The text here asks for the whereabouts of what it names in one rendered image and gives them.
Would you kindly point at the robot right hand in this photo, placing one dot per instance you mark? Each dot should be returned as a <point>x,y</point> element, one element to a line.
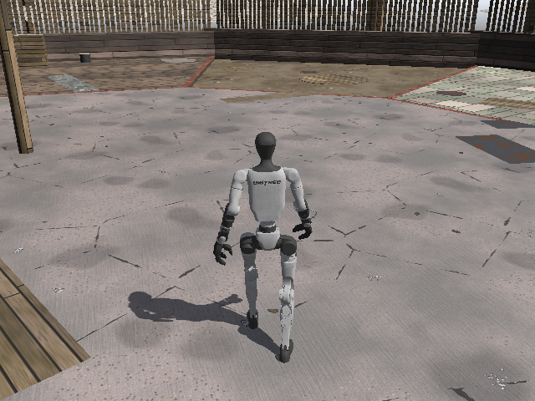
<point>300,227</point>

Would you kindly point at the robot left foot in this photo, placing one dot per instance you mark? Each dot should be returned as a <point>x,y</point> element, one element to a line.
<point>253,323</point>

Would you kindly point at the robot left hand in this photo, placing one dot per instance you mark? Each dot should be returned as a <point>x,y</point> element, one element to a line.
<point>218,252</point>

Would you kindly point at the robot left upper arm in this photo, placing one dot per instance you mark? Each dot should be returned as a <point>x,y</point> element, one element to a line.
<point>236,191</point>

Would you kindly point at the left robot shin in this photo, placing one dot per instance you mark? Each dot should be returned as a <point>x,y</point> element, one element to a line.
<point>251,292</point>

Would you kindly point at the robot left forearm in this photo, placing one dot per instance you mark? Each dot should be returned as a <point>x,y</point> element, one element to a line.
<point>225,227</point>

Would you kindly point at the robot right upper arm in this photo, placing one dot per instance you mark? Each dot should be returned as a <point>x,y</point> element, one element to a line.
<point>296,188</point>

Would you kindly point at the robot right forearm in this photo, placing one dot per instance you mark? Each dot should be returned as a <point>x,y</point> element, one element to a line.
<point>305,216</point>

